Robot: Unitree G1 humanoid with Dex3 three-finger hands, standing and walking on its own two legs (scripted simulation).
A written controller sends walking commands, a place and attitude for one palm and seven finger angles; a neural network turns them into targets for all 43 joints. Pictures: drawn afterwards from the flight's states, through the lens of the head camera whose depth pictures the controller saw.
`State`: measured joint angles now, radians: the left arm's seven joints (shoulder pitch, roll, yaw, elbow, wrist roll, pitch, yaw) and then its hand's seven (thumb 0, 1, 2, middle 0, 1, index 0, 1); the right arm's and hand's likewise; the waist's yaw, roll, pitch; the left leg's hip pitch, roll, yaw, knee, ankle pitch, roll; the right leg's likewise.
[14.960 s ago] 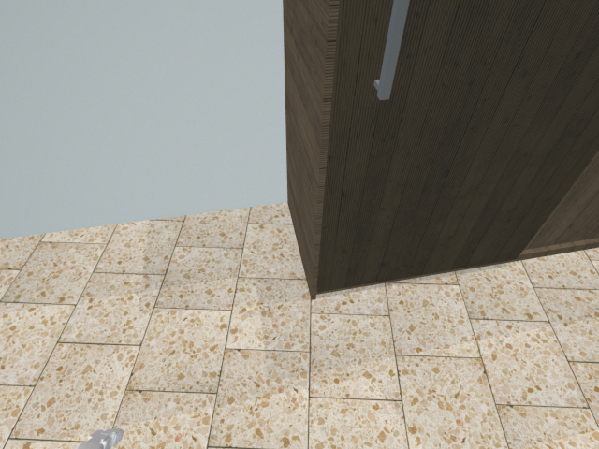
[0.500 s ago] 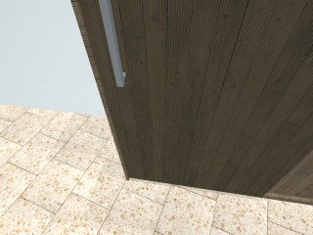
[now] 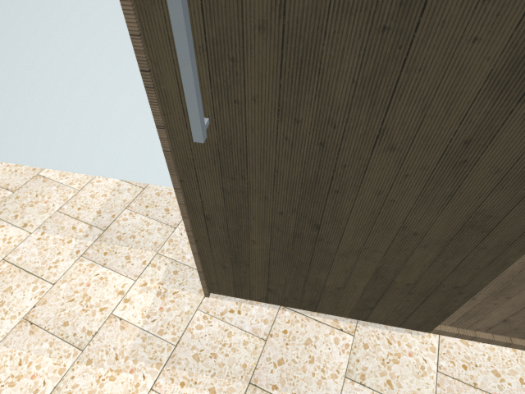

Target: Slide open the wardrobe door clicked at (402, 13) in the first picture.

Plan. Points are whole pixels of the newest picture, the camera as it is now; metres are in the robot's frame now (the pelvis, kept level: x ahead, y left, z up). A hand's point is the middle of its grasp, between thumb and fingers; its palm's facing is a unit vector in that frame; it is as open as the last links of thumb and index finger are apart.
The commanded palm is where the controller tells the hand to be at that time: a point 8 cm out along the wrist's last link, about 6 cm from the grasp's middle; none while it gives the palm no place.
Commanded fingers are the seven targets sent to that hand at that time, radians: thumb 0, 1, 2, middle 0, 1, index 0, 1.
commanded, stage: look again from close up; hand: left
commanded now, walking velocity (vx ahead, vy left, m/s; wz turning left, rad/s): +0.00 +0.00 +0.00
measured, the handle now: (190, 49) +0.55 +0.16 +0.25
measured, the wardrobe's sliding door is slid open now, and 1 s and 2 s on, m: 0.00 0.00 0.00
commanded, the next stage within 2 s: shuffle to correct the standing spot in 0.20 s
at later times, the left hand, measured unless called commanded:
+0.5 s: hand out of the picture +0.01 +0.18 -0.17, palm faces +0.04 -0.98 -0.20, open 7.4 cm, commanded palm none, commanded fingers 0.00 0.90 0.90 -0.20 -0.30 -0.20 -0.30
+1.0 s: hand out of the picture +0.08 +0.22 -0.18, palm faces +0.02 -0.98 -0.20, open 7.4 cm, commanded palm none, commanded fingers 0.00 0.90 0.90 -0.20 -0.30 -0.20 -0.30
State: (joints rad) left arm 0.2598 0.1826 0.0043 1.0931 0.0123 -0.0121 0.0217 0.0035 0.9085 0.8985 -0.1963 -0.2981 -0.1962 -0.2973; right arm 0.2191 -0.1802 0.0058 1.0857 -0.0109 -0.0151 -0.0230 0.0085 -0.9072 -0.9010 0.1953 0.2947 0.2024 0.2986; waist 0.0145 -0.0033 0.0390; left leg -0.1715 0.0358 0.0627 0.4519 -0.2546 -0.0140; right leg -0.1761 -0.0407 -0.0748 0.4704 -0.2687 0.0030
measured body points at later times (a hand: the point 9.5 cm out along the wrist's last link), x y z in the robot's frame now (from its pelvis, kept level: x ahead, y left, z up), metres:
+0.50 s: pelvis +0.00 +0.00 +0.00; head +0.01 +0.00 +0.45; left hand +0.01 +0.23 -0.16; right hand +0.01 -0.23 -0.16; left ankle -0.01 +0.13 -0.74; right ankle -0.01 -0.12 -0.74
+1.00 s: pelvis +0.08 +0.05 +0.00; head +0.10 +0.05 +0.45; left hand +0.08 +0.27 -0.16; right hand +0.07 -0.17 -0.16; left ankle +0.09 +0.18 -0.71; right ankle +0.02 -0.08 -0.74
